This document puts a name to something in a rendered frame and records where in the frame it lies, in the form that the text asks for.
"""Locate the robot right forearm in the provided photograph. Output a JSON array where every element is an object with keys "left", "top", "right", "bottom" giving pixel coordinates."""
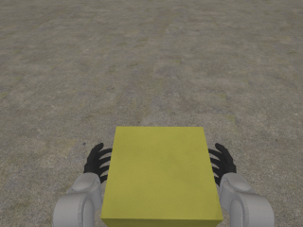
[{"left": 219, "top": 172, "right": 275, "bottom": 227}]

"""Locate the robot left forearm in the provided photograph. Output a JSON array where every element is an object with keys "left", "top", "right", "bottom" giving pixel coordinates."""
[{"left": 52, "top": 172, "right": 102, "bottom": 227}]

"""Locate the left robot hand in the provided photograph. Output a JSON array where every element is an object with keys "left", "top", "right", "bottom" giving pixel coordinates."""
[{"left": 83, "top": 143, "right": 113, "bottom": 183}]

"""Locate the right robot hand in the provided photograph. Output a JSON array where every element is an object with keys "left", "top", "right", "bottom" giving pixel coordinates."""
[{"left": 208, "top": 143, "right": 237, "bottom": 186}]

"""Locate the carton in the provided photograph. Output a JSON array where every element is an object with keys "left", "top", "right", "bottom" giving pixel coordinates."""
[{"left": 100, "top": 126, "right": 223, "bottom": 227}]

